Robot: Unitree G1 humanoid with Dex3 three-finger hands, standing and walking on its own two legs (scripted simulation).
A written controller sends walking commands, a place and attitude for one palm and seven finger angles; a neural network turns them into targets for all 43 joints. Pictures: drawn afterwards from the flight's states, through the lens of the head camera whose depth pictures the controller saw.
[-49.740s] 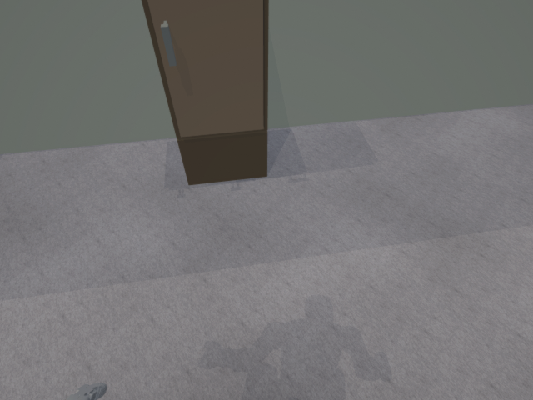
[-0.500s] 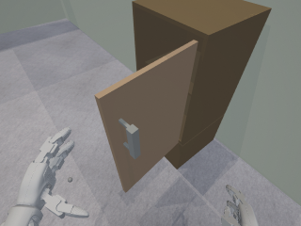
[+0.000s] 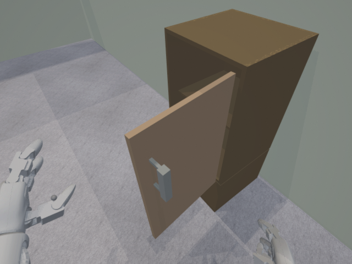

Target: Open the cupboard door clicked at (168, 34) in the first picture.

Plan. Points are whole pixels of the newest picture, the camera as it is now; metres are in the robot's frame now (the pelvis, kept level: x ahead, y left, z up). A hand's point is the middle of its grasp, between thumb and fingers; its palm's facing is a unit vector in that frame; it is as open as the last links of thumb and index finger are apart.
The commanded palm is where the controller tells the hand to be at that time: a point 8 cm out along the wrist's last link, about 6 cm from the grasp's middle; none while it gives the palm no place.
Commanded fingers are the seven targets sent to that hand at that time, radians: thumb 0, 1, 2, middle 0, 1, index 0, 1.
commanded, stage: draw the hand back to the body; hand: left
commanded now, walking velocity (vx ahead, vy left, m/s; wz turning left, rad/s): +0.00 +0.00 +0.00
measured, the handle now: (159, 179) +0.33 +0.09 -0.01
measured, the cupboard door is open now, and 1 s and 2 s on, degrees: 97 97 97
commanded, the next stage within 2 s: step back with the hand held close in 0.52 s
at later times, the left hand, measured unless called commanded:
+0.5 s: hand (46, 193) +0.19 +0.25 +0.15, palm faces +0.45 -0.80 -0.39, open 7.5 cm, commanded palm +0.14 +0.29 +0.17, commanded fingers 0.00 0.90 0.90 -0.20 -0.30 -0.20 -0.30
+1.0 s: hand (33, 206) +0.16 +0.26 +0.15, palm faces +0.36 -0.79 -0.50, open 7.4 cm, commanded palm +0.10 +0.30 +0.18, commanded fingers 0.00 0.90 0.90 -0.20 -0.30 -0.20 -0.30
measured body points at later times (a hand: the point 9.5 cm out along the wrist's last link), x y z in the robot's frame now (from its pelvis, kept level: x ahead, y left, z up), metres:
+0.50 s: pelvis +0.00 -0.01 +0.01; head -0.02 -0.04 +0.45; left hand +0.16 +0.29 +0.17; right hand +0.18 -0.24 -0.08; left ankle -0.01 +0.11 -0.74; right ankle -0.02 -0.13 -0.74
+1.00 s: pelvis -0.04 +0.00 +0.00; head -0.02 -0.01 +0.45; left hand +0.14 +0.30 +0.18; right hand +0.14 -0.25 -0.08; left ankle -0.01 +0.11 -0.74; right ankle -0.02 -0.13 -0.74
